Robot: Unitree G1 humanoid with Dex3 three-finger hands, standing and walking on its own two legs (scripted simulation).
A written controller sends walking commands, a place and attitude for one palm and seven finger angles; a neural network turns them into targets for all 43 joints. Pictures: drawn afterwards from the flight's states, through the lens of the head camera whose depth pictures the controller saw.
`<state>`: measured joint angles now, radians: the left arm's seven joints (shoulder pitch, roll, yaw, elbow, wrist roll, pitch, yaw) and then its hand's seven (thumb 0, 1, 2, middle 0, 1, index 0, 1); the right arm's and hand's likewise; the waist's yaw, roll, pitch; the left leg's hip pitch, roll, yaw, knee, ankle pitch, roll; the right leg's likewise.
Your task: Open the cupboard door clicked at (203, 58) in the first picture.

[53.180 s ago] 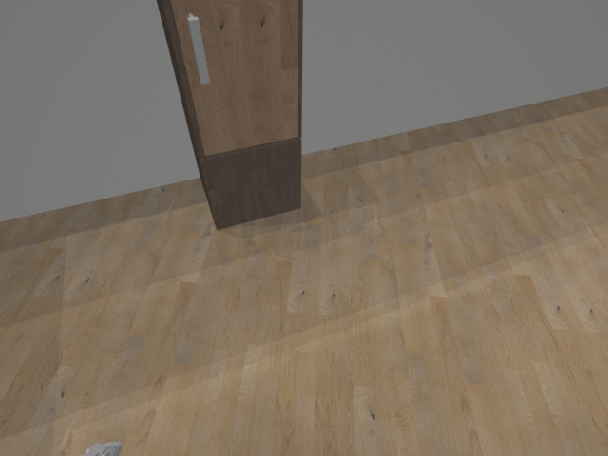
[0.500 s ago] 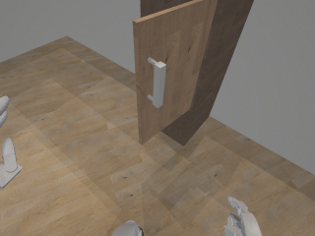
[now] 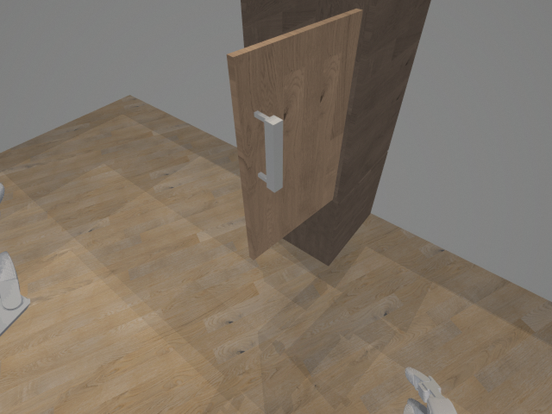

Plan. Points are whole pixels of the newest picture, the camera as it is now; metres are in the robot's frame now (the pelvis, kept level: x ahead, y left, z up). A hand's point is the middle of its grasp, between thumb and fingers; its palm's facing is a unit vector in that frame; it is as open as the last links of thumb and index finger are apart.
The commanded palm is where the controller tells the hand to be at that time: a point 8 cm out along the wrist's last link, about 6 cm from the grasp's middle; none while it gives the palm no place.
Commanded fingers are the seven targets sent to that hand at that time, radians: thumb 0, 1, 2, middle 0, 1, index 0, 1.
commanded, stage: stop stepping back and stand still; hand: left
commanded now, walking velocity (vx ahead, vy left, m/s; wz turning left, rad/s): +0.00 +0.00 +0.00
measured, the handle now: (267, 152) +0.62 +0.06 +0.04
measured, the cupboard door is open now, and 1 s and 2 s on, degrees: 82 82 82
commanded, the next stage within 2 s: let the arm hang, fingers relaxed in 0.08 s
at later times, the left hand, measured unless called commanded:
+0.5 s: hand out of the picture +0.03 +0.21 -0.17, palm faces +0.05 -0.99 -0.16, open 7.1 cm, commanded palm none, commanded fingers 0.00 0.90 0.90 -0.20 -0.30 -0.20 -0.30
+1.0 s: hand out of the picture -0.05 +0.21 -0.16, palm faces +0.08 -0.97 -0.22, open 7.3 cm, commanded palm none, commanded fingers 0.00 0.90 0.90 -0.20 -0.30 -0.20 -0.30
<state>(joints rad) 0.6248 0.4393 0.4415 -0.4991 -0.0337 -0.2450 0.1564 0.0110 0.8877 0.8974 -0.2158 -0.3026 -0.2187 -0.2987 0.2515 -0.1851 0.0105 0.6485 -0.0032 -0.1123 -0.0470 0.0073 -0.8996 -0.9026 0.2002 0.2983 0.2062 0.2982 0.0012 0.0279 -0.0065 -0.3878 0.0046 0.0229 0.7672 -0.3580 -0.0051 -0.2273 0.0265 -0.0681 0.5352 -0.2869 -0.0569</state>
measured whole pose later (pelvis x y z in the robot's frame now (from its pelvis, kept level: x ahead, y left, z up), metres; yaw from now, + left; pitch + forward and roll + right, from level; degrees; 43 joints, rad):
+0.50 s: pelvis -0.03 +0.03 +0.00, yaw +3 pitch -1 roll +0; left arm 0.26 0.20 0.00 0.87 0.01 0.05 0.01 0.00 0.95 0.90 -0.21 -0.30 -0.21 -0.30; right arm 0.17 -0.24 0.01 0.91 -0.03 0.01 0.00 0.00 -0.90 -0.90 0.20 0.30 0.20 0.30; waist -0.01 -0.05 0.07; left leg -0.27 0.00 0.00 0.52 -0.22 0.01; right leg -0.25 -0.02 -0.07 0.50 -0.23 0.00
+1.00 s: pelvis -0.03 +0.03 +0.01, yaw +2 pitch -2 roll +0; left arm 0.29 0.15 0.01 1.15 0.01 0.01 0.03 0.00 0.91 0.90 -0.20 -0.30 -0.20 -0.30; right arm 0.31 -0.15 0.00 1.14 -0.02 0.02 -0.02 0.00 -0.90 -0.90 0.20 0.30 0.20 0.30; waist 0.00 0.03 0.03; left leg -0.22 -0.02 0.02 0.44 -0.18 0.02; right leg -0.22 -0.04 -0.05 0.45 -0.20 0.00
